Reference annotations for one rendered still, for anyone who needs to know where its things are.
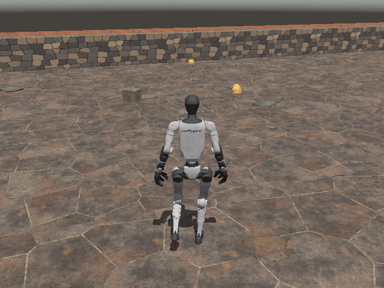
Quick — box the robot right thigh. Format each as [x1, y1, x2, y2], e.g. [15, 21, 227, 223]
[197, 167, 212, 208]

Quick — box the right robot hand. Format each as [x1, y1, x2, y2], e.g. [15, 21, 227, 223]
[214, 170, 228, 184]

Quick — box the left robot forearm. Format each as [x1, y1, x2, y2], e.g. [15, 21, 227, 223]
[156, 146, 169, 173]

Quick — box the left robot upper arm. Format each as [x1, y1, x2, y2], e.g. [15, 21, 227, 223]
[163, 121, 179, 154]

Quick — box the robot torso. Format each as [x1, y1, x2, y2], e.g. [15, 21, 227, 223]
[178, 118, 206, 180]

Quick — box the left robot hand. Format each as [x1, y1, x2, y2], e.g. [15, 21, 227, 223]
[154, 171, 168, 187]

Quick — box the right robot upper arm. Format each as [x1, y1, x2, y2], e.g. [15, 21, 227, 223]
[205, 121, 221, 154]

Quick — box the right robot forearm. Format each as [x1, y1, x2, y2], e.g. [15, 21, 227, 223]
[215, 145, 227, 172]

